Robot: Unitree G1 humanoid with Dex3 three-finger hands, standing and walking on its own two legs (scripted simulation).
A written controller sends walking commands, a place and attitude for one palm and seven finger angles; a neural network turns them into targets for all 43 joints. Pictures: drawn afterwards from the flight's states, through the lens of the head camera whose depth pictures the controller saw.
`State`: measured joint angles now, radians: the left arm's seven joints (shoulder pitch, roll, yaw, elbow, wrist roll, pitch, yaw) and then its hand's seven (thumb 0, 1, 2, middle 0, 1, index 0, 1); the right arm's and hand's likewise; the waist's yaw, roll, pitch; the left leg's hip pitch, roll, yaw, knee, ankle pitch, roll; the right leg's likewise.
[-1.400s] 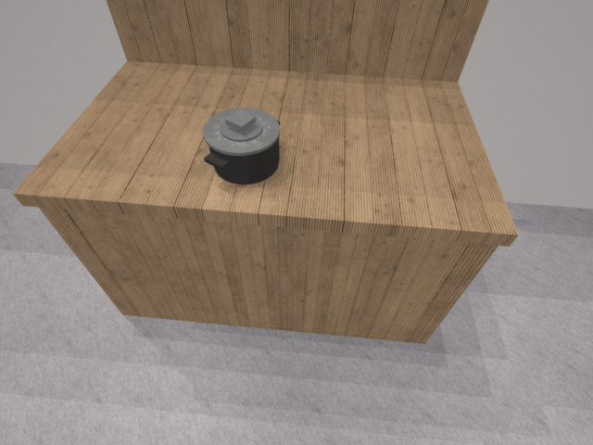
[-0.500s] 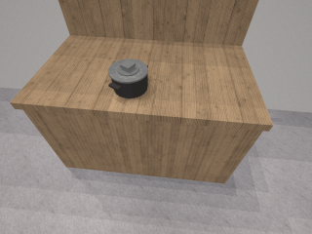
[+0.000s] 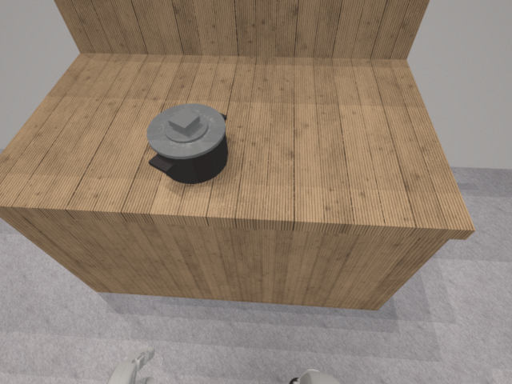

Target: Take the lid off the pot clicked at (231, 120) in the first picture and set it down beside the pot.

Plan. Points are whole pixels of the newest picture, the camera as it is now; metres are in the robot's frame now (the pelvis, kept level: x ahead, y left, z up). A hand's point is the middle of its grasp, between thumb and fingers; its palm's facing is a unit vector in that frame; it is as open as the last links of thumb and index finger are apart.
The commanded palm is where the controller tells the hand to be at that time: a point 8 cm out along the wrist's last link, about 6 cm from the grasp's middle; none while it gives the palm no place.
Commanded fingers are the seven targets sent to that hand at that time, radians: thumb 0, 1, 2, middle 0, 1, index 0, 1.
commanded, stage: take the last steps up to it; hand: left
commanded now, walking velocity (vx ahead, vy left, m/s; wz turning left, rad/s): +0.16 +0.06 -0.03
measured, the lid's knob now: (184, 120) +0.61 +0.17 +0.03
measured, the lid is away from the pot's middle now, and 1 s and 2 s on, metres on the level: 0.00 0.00 0.00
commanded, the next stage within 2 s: come to a stop and stand still in 0.06 s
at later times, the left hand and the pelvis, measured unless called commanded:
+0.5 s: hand out of the picture +0.09 +0.22 -0.16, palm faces +0.05 -0.97 -0.24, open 7.3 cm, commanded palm none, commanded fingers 0.00 0.90 0.90 -0.20 -0.30 -0.20 -0.30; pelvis +0.09 +0.02 +0.02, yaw -2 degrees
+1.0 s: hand out of the picture +0.11 +0.19 -0.16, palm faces -0.02 -0.98 -0.21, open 7.4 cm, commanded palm none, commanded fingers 0.00 0.90 0.90 -0.20 -0.30 -0.20 -0.30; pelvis +0.05 +0.01 +0.01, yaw -1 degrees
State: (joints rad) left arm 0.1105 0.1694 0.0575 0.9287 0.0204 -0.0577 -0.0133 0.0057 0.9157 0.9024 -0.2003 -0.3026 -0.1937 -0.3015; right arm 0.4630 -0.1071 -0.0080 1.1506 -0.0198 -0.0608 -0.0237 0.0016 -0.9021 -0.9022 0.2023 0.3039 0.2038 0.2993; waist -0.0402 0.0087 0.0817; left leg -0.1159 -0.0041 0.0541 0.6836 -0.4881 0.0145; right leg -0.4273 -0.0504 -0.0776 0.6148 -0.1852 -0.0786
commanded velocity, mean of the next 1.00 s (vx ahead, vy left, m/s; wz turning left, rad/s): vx -0.05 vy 0.00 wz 0.00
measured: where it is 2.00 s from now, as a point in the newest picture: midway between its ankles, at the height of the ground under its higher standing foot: outside the picture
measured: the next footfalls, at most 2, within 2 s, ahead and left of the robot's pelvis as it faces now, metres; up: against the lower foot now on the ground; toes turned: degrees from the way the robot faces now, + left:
left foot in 0.28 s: +0.13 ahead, +0.12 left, +0.00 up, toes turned +0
right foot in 0.58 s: +0.11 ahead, -0.10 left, +0.00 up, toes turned -3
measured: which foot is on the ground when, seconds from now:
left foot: up 0.00-0.26, down 0.28-1.00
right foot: down 0.00-0.34, up 0.36-0.56, down 0.58-1.00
